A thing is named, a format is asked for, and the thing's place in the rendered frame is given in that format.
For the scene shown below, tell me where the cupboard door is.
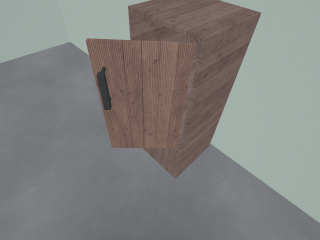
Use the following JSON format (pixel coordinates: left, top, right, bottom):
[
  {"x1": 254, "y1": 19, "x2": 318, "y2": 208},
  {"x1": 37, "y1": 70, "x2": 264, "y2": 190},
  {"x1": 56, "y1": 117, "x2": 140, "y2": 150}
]
[{"x1": 86, "y1": 38, "x2": 196, "y2": 149}]

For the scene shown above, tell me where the handle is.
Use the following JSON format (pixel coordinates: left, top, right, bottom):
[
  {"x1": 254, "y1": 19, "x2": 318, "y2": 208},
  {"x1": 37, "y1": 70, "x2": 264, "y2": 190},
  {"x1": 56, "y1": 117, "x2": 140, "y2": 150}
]
[{"x1": 96, "y1": 66, "x2": 112, "y2": 110}]

